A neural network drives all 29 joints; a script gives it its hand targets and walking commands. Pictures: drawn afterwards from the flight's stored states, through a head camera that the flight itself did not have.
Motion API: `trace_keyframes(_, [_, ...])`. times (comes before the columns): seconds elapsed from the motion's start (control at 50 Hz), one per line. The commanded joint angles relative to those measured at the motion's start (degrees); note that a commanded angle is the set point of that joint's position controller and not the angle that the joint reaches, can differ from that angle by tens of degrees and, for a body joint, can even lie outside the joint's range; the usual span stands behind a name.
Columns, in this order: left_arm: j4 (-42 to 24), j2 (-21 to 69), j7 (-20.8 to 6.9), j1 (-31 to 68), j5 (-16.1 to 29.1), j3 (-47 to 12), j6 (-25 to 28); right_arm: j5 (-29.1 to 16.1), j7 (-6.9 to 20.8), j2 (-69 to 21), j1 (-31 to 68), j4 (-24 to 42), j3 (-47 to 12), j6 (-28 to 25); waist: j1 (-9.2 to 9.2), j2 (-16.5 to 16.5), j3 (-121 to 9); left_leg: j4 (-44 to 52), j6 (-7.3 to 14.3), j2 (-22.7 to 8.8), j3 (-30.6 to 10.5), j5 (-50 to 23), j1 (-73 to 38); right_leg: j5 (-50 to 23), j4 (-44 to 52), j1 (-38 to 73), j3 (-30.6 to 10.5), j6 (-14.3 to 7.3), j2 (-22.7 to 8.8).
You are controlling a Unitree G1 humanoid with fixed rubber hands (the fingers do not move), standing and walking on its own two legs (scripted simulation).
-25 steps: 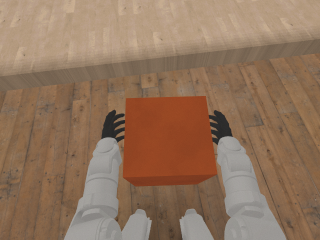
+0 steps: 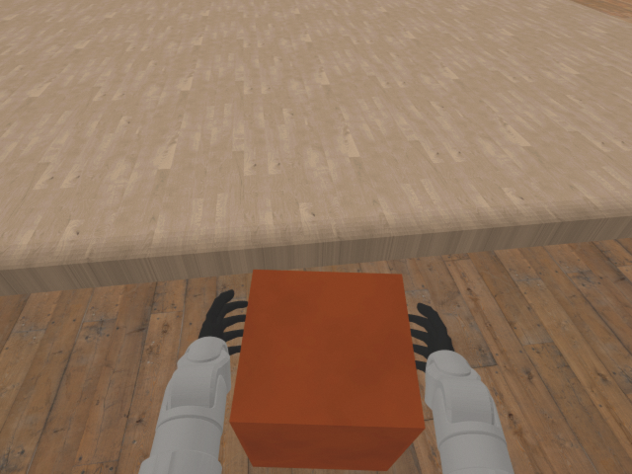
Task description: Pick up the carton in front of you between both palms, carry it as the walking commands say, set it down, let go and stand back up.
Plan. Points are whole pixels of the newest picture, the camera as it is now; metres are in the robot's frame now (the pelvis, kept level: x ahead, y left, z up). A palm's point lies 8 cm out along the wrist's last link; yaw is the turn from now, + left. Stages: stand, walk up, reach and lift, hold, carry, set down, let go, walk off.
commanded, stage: reach and lift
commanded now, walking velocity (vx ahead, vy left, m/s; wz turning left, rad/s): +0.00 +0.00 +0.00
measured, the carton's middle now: (323, 375) +0.30 +0.00 -0.07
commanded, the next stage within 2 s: hold in 1.00 s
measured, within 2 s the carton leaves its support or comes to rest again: neither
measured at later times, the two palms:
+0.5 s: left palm (213, 343) +0.29 +0.15 +0.03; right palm (444, 355) +0.28 -0.15 +0.03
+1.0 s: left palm (210, 336) +0.29 +0.15 +0.04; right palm (444, 350) +0.28 -0.15 +0.04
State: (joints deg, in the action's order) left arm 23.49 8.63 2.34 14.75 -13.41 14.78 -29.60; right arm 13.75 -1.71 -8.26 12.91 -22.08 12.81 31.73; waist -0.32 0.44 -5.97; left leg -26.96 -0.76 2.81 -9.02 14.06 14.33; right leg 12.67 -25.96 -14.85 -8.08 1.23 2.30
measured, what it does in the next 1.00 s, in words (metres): stands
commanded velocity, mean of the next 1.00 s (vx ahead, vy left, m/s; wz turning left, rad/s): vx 0.00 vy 0.00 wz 0.00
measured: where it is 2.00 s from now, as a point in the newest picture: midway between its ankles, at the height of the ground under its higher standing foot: outside the picture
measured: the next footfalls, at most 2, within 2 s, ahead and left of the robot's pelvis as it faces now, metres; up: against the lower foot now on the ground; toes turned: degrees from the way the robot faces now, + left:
none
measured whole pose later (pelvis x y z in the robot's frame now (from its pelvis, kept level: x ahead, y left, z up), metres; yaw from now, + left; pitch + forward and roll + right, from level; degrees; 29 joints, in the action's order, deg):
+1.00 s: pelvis +0.00 +0.00 +0.01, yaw +0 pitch -5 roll +0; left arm 18.4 9.0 0.9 16.2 -16.7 14.1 -38.7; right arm 16.2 -0.3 -8.6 14.5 -17.0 12.3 40.7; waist -0.2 0.3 -0.9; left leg -21.3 -0.6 2.1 -8.2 12.1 4.2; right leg 10.7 -20.4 -4.7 -7.7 1.0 1.8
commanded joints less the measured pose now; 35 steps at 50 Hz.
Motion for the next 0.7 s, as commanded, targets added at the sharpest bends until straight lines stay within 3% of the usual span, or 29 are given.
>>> trace_keyframes(0.0, [3.04,57.11,-15.77,22.58,9.97,-30.78,-2.90,-11.33,14.84,-53.69,28.94,2.35,-30.45,0.14,-0.20,0.56,-7.82,6.01,-0.91,2.31,4.06,-10.88,-4.51,-9.10,4.32,8.64,4.53,-0.77,3.28])
trace_keyframes(0.1, [5.00,57.21,-16.91,27.82,8.54,-26.99,-3.54,-10.13,15.92,-54.18,34.05,0.13,-26.96,1.12,0.04,0.57,-4.54,6.05,-0.18,1.93,4.50,-2.95,-2.64,-1.57,4.37,7.20,4.95,-1.28,2.91])
trace_keyframes(0.28, [4.66,58.17,-17.60,33.69,8.97,-27.41,-3.75,-10.53,16.33,-56.43,39.63,0.25,-28.05,1.51,0.07,-0.32,-9.04,5.18,0.30,2.22,5.28,-3.08,-4.22,-2.23,3.86,9.49,5.02,-0.80,2.73])
trace_keyframes(0.68, [-1.58,55.88,-17.24,27.31,9.97,-29.48,-6.19,-11.75,15.53,-54.91,32.45,5.64,-29.43,4.10,0.02,-0.30,-9.75,7.37,-0.45,2.95,5.20,-13.58,-9.28,-13.44,6.33,14.89,4.51,0.06,3.17])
